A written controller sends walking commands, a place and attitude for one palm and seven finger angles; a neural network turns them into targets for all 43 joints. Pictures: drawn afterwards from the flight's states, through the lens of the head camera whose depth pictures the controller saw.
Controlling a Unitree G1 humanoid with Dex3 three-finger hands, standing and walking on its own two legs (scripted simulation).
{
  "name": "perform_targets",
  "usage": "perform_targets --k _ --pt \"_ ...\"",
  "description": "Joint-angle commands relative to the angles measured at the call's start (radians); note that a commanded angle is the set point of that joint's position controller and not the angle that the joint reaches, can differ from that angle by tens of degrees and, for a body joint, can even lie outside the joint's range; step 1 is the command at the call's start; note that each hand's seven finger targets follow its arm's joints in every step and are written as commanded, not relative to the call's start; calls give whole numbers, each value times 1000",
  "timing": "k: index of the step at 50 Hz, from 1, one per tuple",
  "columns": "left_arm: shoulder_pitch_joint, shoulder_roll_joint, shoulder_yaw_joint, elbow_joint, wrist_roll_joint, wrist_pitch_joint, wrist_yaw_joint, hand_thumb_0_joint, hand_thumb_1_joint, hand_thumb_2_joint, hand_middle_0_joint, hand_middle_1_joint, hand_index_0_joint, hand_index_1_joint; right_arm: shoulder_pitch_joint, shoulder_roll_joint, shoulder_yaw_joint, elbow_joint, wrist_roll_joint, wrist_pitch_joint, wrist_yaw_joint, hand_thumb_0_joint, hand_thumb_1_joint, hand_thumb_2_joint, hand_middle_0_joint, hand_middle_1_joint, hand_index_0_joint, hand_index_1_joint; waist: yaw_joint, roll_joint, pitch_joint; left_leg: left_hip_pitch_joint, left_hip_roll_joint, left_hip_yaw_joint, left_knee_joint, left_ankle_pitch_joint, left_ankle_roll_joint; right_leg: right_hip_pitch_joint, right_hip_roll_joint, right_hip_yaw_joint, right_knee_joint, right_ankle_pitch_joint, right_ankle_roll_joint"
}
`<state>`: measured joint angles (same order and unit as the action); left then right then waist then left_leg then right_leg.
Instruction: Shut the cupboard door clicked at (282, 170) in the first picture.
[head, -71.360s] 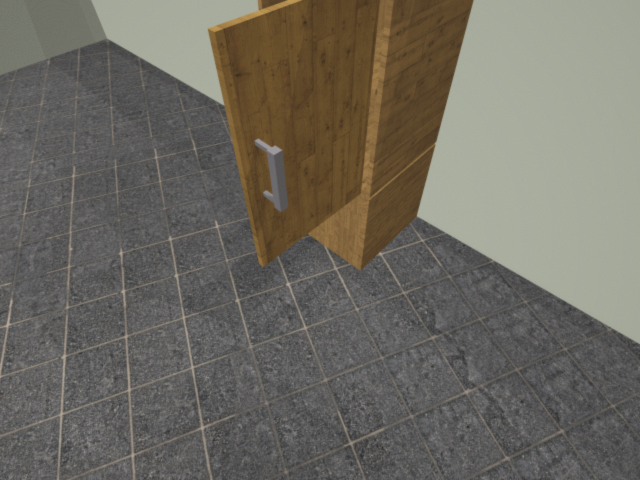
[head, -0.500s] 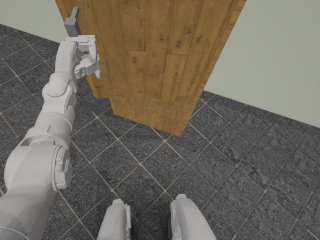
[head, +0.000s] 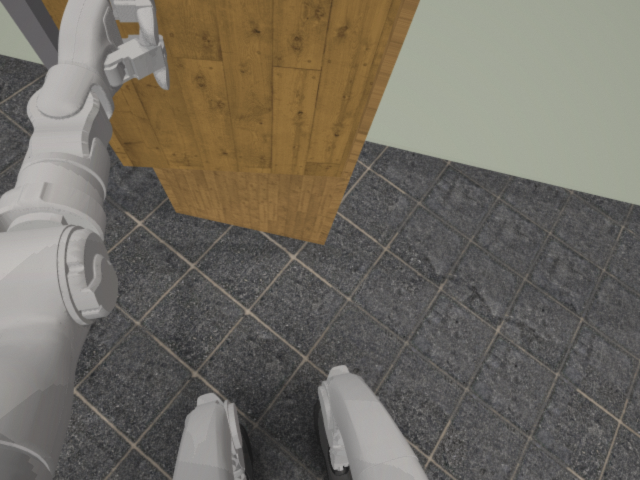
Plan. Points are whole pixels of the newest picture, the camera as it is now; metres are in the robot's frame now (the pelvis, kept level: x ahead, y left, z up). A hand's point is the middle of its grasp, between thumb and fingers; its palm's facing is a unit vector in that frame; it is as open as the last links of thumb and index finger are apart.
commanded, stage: push the door shut along its arc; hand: left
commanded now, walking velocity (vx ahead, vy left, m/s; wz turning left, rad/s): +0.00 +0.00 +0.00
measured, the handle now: (59, 37) +0.62 +0.18 +0.09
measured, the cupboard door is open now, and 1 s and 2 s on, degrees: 12 4 4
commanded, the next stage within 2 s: pull the fist back off the door in 0.28 s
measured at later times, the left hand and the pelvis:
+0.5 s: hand (165, 22) +0.62 +0.07 +0.10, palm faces -0.03 -0.99 +0.10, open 3.1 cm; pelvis +0.00 -0.01 -0.01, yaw +0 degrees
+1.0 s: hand (178, 62) +0.56 +0.06 +0.10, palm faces +0.12 -0.99 -0.02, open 3.1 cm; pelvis +0.03 -0.02 +0.03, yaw +1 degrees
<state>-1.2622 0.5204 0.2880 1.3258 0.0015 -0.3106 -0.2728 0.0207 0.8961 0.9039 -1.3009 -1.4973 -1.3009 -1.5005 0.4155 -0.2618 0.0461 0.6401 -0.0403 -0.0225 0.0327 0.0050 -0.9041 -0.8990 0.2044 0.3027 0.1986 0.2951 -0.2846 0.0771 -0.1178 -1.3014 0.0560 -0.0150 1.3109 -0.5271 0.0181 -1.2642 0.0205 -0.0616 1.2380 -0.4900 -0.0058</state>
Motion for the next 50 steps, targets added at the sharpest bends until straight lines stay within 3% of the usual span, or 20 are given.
perform_targets --k 1,5,11,14,19,20,21,23,24,25,27,29,33,35,37,40,41,44,47,50 --pt "-548 230 40 -186 -3 -42 -6 0 900 900 -1300 -1500 -1300 -1500 225 -195 -68 -28 -2 -5 -20 0 -900 -900 200 300 200 300 -59 94 -562 404 -28 -65 -105 343 32 231 30 29 -148 257 -22" --pt "-562 226 36 -240 -6 -37 -36 0 900 900 -1300 -1500 -1300 -1500 240 -192 -77 -25 -3 -9 -19 0 -900 -900 200 300 200 300 -48 144 -654 467 -27 -64 -88 427 28 250 33 30 -132 336 -24" --pt "-659 138 -42 -210 -5 7 -54 0 900 900 -1300 -1500 -1300 -1500 254 -191 -80 13 -3 -16 -26 0 -900 -900 200 300 200 300 -96 166 -599 497 -23 -76 -77 403 29 152 37 17 -146 292 -25" --pt "-731 143 -51 -188 1 16 -53 0 900 900 -1300 -1500 -1300 -1500 261 -194 -77 35 -7 -25 -34 0 -900 -900 200 300 200 300 -125 177 -587 487 -22 -81 -61 394 33 113 38 13 -141 277 -27" --pt "-781 124 -75 -183 3 21 -66 0 900 900 -1300 -1500 -1300 -1500 254 -196 -73 43 -14 -46 -36 0 -900 -900 200 300 200 300 -136 237 -609 509 -26 -84 -42 403 32 70 42 6 -126 264 -35" --pt "-757 148 125 -205 -73 33 128 0 900 900 -1300 -1500 -1300 -1500 294 -176 -57 5 -36 -51 -28 0 -900 -900 200 300 200 300 -69 265 -635 474 -11 -101 -69 386 18 111 32 10 -130 255 -29" --pt "-703 79 82 -181 -48 39 226 0 900 900 -1300 -1500 -1300 -1500 282 -169 -60 3 -43 -55 -8 0 -900 -900 200 300 200 300 -70 266 -653 492 -9 -106 -80 387 9 101 32 3 -122 245 -22" --pt "-666 3 96 -194 -18 20 393 0 900 900 -1300 -1500 -1300 -1500 296 -163 -72 -3 -68 -51 26 0 -900 -900 200 300 200 300 -72 189 -655 491 -11 -104 -89 402 5 119 30 -7 -130 256 -8" --pt "-659 19 111 -221 24 -8 476 0 900 900 -1300 -1500 -1300 -1500 297 -159 -75 -7 -82 -46 43 0 -900 -900 200 300 200 300 -56 197 -664 474 -14 -91 -89 399 3 139 29 -5 -131 258 -7" --pt "-664 18 93 -229 87 -36 548 0 900 900 -1300 -1500 -1300 -1500 294 -158 -77 -5 -95 -41 60 0 -900 -900 200 300 200 300 -60 204 -659 461 -17 -82 -85 394 3 136 28 -3 -129 258 -6" --pt "-677 56 61 -247 192 -91 601 0 900 900 -1300 -1500 -1300 -1500 304 -164 -90 5 -106 -26 85 0 -900 -900 200 300 200 300 -66 202 -681 466 -21 -74 -87 403 4 167 25 5 -134 272 -8" --pt "-654 36 16 -258 215 -116 587 0 900 900 -1300 -1500 -1300 -1500 296 -165 -99 -1 -96 -9 95 0 -900 -900 200 300 200 300 -67 196 -700 494 -26 -61 -114 391 5 223 25 15 -162 289 -8" --pt "-597 50 53 -232 134 -113 521 0 900 900 -1300 -1500 -1300 -1500 281 -164 -96 -9 -72 9 81 0 -900 -900 200 300 200 300 -47 144 -691 464 -36 -43 -162 338 8 344 27 29 -200 312 -5" --pt "-524 68 94 -242 103 -123 511 0 900 900 -1300 -1500 -1300 -1500 280 -156 -93 -21 -67 11 73 0 -900 -900 200 300 200 300 -19 88 -685 426 -42 -27 -182 335 13 431 26 41 -215 351 -1" --pt "-455 32 88 -261 94 -155 510 0 900 900 -1300 -1500 -1300 -1500 275 -146 -93 -28 -68 9 73 0 -900 -900 200 300 200 300 2 83 -666 432 -45 -20 -198 357 10 455 25 42 -218 391 -4" --pt "-322 -6 86 -235 90 -188 512 0 900 900 -1300 -1500 -1300 -1500 269 -141 -102 -24 -64 12 75 0 -900 -900 200 300 200 300 15 -14 -593 383 -49 0 -212 341 15 509 24 52 -239 420 2" --pt "-286 -55 51 -220 89 -191 507 0 900 900 -1300 -1500 -1300 -1500 261 -138 -105 -24 -60 13 76 0 -900 -900 200 300 200 300 11 -30 -555 369 -53 7 -221 323 15 507 23 54 -250 413 2" --pt "-246 -111 22 -234 72 -210 494 0 900 900 -1300 -1500 -1300 -1500 253 -139 -114 -17 -56 16 73 0 -900 -900 200 300 200 300 18 -34 -526 414 -55 12 -237 328 12 490 21 49 -261 410 0" --pt "-196 -157 6 -319 38 -244 484 0 900 900 -1300 -1500 -1300 -1500 236 -135 -123 -26 -53 18 71 0 -900 -900 200 300 200 300 48 -10 -556 478 -60 18 -247 373 8 515 20 49 -261 457 -6" --pt "-152 -208 -35 -374 34 -274 480 0 900 900 -1300 -1500 -1300 -1500 211 -129 -131 -24 -49 25 70 0 -900 -900 200 300 200 300 56 -7 -555 528 -59 18 -249 413 3 508 16 41 -255 488 -4"
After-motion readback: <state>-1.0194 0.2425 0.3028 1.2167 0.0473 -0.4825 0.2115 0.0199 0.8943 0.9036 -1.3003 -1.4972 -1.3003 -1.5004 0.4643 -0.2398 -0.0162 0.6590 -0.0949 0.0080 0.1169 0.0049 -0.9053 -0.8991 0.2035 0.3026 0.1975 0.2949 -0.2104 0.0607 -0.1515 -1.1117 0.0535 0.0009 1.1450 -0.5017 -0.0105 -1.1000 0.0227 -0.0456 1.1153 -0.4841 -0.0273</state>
